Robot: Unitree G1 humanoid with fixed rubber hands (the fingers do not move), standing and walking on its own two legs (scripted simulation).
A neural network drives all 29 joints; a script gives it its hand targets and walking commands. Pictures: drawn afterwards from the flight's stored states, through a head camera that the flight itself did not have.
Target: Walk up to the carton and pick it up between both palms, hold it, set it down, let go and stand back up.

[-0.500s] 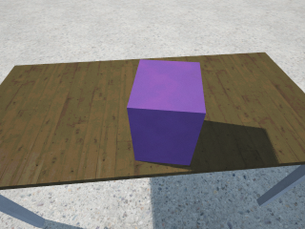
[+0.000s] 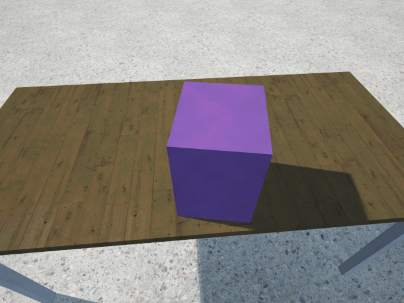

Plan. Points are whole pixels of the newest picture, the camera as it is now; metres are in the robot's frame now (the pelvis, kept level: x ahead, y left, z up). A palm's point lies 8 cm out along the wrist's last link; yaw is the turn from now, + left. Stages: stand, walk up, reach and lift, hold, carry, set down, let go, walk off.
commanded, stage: stand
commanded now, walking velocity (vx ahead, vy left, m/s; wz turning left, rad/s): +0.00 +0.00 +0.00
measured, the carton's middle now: (218, 154) +0.44 -0.01 +0.03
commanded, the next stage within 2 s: none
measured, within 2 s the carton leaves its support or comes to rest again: neither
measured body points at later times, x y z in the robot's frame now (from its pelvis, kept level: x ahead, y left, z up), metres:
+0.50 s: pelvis +0.00 +0.00 +0.00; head +0.00 +0.00 +0.45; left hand +0.01 +0.24 -0.15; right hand +0.00 -0.24 -0.15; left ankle -0.02 +0.10 -0.74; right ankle +0.01 -0.12 -0.74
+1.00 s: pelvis +0.00 -0.01 +0.00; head +0.01 -0.01 +0.45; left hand +0.00 +0.23 -0.15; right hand -0.01 -0.25 -0.15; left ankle -0.02 +0.10 -0.74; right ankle +0.01 -0.12 -0.74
